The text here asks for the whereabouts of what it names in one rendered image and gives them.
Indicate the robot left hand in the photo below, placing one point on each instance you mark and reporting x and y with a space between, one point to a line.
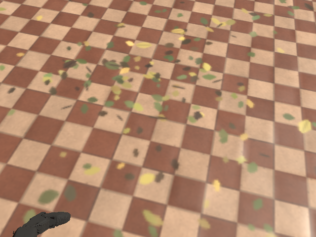
41 222

